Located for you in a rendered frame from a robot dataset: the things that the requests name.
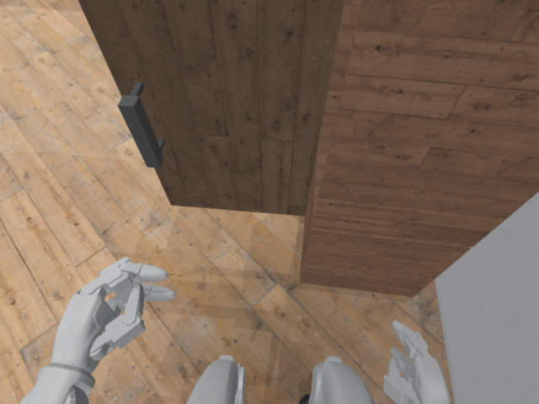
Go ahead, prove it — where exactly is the right robot hand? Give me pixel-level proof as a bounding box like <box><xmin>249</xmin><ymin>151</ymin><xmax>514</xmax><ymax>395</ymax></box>
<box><xmin>383</xmin><ymin>321</ymin><xmax>451</xmax><ymax>404</ymax></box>

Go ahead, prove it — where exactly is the handle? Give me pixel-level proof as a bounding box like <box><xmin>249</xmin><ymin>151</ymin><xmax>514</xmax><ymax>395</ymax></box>
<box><xmin>118</xmin><ymin>82</ymin><xmax>165</xmax><ymax>168</ymax></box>

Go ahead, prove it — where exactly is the robot left thigh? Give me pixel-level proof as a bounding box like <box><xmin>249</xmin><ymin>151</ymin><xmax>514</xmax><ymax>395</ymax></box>
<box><xmin>186</xmin><ymin>359</ymin><xmax>245</xmax><ymax>404</ymax></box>

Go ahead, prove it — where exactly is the left robot hand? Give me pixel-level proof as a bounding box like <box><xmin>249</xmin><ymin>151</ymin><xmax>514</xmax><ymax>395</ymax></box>
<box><xmin>51</xmin><ymin>257</ymin><xmax>176</xmax><ymax>374</ymax></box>

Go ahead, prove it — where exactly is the robot right thigh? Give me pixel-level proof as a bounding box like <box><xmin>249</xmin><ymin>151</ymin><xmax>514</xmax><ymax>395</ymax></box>
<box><xmin>311</xmin><ymin>361</ymin><xmax>376</xmax><ymax>404</ymax></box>

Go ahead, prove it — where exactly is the robot thigh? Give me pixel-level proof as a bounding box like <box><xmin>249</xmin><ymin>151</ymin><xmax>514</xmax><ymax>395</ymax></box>
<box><xmin>311</xmin><ymin>361</ymin><xmax>376</xmax><ymax>404</ymax></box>
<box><xmin>186</xmin><ymin>359</ymin><xmax>245</xmax><ymax>404</ymax></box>

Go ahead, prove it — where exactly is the cupboard door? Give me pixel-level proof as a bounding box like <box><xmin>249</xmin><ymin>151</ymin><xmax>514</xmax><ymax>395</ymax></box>
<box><xmin>78</xmin><ymin>0</ymin><xmax>344</xmax><ymax>216</ymax></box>

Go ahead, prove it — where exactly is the robot left forearm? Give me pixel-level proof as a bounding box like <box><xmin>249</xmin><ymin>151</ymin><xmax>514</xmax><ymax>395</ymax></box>
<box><xmin>19</xmin><ymin>364</ymin><xmax>95</xmax><ymax>404</ymax></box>

